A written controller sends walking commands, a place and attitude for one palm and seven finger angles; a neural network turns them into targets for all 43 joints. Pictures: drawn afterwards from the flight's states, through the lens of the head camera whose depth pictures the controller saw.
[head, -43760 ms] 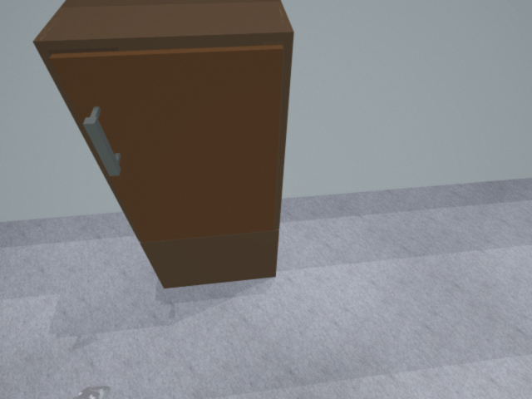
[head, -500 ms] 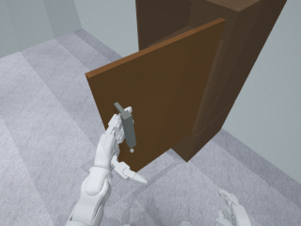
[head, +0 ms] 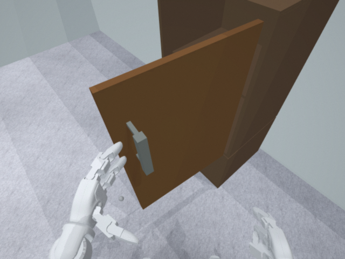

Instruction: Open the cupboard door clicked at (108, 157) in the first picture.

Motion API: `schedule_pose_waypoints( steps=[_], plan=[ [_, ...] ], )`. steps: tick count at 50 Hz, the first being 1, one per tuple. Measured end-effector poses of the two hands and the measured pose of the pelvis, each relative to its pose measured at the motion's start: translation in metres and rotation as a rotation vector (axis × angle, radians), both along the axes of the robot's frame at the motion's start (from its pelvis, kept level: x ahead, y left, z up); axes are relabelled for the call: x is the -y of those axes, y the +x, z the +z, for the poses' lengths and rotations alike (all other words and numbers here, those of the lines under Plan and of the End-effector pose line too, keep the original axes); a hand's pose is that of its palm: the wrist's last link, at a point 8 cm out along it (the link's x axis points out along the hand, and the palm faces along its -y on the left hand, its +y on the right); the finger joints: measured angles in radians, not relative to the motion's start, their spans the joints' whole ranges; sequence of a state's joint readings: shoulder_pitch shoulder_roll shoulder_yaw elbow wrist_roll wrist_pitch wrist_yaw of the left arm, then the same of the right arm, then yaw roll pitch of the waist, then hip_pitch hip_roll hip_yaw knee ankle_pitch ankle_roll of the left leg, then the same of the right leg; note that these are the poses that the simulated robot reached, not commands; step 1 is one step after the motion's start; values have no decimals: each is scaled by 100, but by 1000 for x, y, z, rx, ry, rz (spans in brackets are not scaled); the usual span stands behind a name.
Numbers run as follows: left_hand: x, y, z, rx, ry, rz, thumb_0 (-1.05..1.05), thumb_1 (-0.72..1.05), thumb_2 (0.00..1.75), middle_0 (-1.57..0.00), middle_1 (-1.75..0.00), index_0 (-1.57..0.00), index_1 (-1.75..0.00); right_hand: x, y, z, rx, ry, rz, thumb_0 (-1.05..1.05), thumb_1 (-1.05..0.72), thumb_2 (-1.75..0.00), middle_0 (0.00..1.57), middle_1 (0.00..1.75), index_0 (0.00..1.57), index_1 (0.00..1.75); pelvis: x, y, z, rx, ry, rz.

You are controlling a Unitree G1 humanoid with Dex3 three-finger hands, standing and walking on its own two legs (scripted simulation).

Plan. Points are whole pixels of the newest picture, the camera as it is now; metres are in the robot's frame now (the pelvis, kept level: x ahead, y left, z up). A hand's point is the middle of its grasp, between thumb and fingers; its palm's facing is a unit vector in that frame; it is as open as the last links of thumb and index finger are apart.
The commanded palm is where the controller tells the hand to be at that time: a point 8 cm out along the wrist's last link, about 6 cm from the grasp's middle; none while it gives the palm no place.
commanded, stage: slide the hand sideways off the handle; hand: left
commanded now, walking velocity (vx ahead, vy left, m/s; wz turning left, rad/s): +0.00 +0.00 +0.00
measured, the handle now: (139, 149) +0.34 +0.10 +0.08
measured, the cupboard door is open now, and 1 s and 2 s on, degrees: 84 84 84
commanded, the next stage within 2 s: draw the hand back to the body in 0.24 s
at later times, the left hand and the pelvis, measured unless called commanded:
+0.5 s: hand (97, 207) +0.21 +0.16 +0.08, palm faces -0.09 -0.99 -0.06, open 16.3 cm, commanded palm +0.18 +0.22 +0.09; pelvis -0.01 +0.01 -0.01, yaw +0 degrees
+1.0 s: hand (45, 199) +0.20 +0.23 +0.13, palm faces +0.21 -0.93 -0.29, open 15.3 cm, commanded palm +0.16 +0.28 +0.16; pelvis +0.00 +0.02 +0.03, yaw +0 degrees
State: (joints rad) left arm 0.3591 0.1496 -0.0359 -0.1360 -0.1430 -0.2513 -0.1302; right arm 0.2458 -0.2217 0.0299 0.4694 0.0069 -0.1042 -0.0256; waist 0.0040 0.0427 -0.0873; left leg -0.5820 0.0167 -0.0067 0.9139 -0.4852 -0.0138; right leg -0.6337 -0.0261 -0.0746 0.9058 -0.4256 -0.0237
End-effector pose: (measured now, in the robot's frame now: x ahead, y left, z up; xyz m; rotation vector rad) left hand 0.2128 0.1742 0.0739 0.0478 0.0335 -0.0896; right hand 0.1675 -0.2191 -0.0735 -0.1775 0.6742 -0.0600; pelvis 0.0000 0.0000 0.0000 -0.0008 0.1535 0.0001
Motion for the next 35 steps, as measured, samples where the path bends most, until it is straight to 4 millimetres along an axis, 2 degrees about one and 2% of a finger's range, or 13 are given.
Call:
schedule_pose_waypoints(
  steps=[12, 19, 24, 35],
  plan=[
    [-35, -26, -2, 1, 17, 34, -2, -50, 30, -16, -30, -16, -30, 14, -1, -3, 15, -45, -7, 2, -90, -90, 20, 30, 21, 30, 3, -3, -7, -10, -12, 15],
    [-35, -22, -3, 17, -5, -1, -2, -50, 30, -15, -30, -15, -30, 9, -5, -2, 37, -51, -12, 2, -90, -90, 20, 30, 21, 30, -3, -8, -9, -10, -19, 18],
    [-35, -22, 9, 30, 9, -9, -2, -50, 30, -15, -30, -15, -30, 0, -8, 2, 52, -27, -28, 2, -90, -90, 20, 30, 21, 30, -7, -7, -6, 6, -18, 9],
    [-66, -31, 35, 31, 33, 46, -2, -50, 30, -15, -30, -15, -30, -17, -6, 15, 79, -11, -7, 2, -90, -90, 20, 30, 21, 30, -14, -4, 5, 50, -26, 10]
  ],
)
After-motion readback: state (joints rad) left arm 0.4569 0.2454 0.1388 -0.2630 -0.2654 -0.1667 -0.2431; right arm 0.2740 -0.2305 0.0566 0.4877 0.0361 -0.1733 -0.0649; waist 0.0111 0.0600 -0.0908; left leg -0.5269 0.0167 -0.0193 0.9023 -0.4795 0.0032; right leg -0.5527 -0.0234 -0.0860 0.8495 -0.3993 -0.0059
